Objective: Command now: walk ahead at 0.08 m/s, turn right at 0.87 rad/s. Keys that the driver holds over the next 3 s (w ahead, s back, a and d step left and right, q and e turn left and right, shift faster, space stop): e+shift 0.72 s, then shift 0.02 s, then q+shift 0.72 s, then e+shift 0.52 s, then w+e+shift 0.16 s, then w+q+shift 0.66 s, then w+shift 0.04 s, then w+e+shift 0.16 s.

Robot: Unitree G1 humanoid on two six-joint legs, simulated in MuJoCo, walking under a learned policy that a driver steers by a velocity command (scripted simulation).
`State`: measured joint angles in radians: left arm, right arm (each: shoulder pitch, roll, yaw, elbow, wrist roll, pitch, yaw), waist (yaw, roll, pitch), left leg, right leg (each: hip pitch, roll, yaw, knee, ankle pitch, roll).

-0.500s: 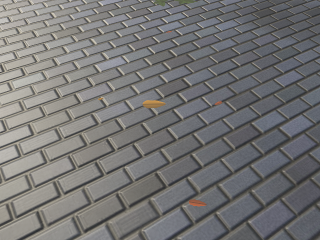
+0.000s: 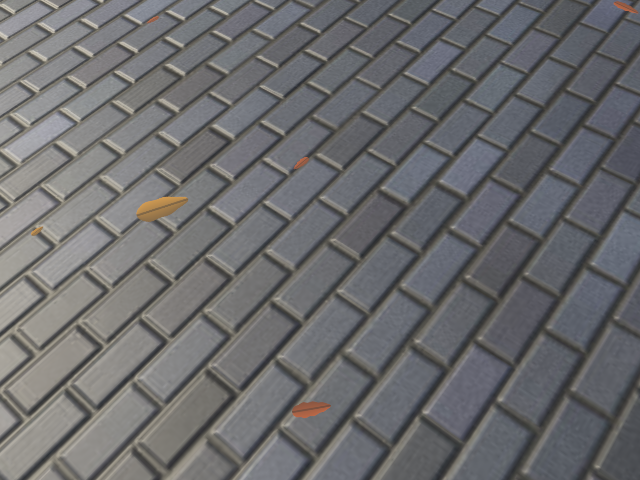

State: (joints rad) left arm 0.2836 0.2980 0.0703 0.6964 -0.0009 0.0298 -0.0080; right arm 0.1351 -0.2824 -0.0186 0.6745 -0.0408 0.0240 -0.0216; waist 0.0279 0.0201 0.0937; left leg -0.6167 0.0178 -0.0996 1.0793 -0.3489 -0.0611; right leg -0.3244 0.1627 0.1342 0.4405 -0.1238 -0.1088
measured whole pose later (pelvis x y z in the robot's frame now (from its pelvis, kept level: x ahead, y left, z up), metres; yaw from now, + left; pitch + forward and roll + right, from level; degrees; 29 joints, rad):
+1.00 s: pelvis +0.05 +0.04 +0.00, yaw -42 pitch -1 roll +1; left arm 0.07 0.20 -0.02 0.66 0.02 0.05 0.02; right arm 0.34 -0.29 -0.05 0.80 0.00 0.07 0.02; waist -0.07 0.04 0.07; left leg -0.38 0.02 0.01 0.96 -0.44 -0.02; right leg -0.17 0.00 -0.08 0.44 -0.26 -0.06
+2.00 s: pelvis +0.08 +0.05 -0.01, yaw -33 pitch +0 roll +0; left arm 0.25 0.29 0.06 0.72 0.00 0.03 -0.03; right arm 0.16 -0.30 -0.05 0.73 -0.03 0.05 -0.03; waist 0.02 0.05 0.08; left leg -0.37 -0.01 0.05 0.92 -0.53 0.00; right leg -0.25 0.07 0.00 0.58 -0.32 -0.08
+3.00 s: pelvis +0.71 -0.26 -0.03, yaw -18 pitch +3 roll -2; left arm 0.08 0.29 0.00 0.67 0.04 -0.09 0.00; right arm 0.42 -0.33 -0.06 0.89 -0.01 -0.08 0.00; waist -0.05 0.02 0.04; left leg -0.09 -0.14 -0.15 1.17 -0.35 0.10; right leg -0.51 0.06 -0.04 0.62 -0.16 -0.05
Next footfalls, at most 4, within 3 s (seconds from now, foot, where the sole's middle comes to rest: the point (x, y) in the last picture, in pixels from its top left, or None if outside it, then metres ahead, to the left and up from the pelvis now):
0.32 left None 0.18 0.12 -0.77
0.82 right None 0.02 -0.05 -0.78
1.34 left None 0.13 0.13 -0.78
1.94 right None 0.06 -0.02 -0.77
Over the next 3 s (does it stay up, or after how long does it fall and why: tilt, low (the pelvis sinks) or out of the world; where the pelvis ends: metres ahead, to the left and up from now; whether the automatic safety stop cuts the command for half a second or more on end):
stays up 0.71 -0.26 -0.03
